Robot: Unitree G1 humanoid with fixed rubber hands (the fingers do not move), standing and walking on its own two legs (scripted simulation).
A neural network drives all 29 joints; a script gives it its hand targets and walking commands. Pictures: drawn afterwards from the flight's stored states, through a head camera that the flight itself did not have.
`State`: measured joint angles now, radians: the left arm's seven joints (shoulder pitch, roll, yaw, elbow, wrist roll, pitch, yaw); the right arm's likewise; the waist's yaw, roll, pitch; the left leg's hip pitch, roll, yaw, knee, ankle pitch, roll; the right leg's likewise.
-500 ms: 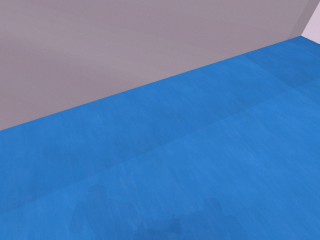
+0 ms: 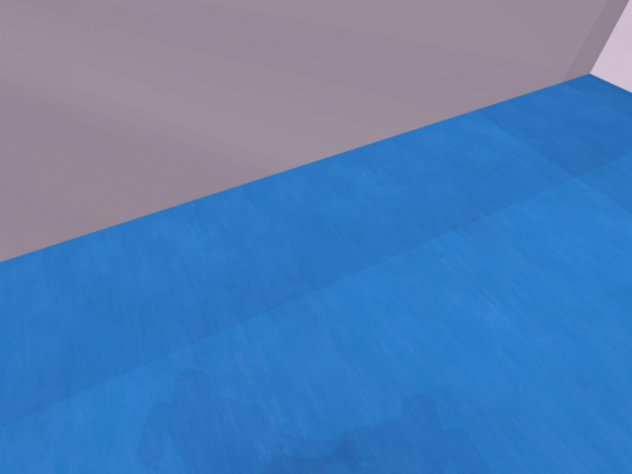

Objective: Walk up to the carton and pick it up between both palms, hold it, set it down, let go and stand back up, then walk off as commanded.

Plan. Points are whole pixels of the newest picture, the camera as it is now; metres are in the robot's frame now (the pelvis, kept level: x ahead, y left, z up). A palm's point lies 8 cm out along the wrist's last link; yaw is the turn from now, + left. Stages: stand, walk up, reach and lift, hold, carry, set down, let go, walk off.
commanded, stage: stand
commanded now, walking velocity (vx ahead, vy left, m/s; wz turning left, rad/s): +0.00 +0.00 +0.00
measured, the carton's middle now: out of the picture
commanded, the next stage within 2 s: walk up in 1.84 s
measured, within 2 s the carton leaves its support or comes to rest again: neither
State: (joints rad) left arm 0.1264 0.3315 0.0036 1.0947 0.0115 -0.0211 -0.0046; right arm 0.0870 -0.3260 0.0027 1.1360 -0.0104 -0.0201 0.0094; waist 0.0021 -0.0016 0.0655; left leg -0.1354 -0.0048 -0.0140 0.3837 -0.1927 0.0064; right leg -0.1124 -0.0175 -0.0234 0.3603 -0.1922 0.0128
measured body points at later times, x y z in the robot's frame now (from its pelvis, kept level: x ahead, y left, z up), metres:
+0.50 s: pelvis +0.00 +0.00 +0.00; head +0.01 +0.00 +0.45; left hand +0.09 +0.29 -0.13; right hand +0.09 -0.29 -0.13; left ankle +0.01 +0.12 -0.75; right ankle +0.01 -0.13 -0.75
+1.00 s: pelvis +0.01 +0.00 +0.00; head +0.02 +0.00 +0.45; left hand +0.09 +0.30 -0.13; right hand +0.09 -0.29 -0.13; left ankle +0.01 +0.12 -0.75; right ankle +0.01 -0.13 -0.75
